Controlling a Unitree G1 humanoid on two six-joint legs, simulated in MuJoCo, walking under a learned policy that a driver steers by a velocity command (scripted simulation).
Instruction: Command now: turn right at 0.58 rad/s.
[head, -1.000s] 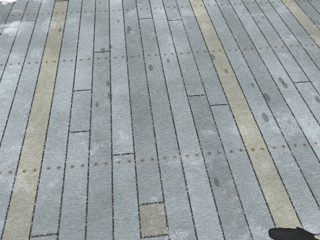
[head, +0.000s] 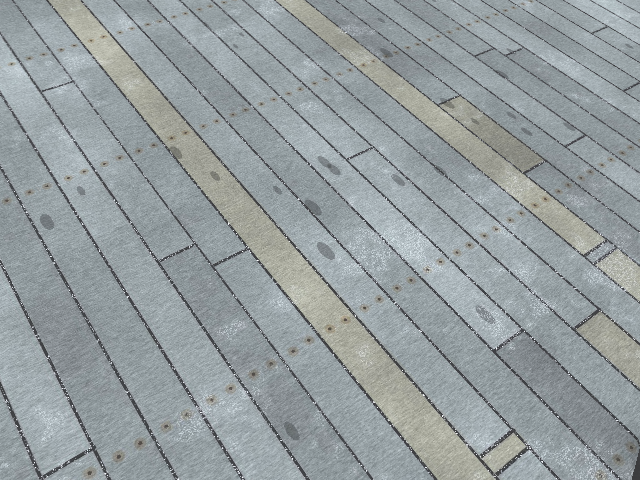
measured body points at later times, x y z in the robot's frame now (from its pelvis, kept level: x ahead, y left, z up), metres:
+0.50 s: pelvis -0.02 -0.03 +0.00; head +0.00 -0.07 +0.45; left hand +0.21 +0.18 -0.07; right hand +0.05 -0.35 -0.11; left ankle +0.03 +0.11 -0.66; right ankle -0.03 -0.13 -0.74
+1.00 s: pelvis +0.01 -0.03 +0.00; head +0.01 -0.04 +0.45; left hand +0.21 +0.19 -0.10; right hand +0.01 -0.31 -0.13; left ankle +0.02 +0.11 -0.74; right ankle -0.03 -0.12 -0.73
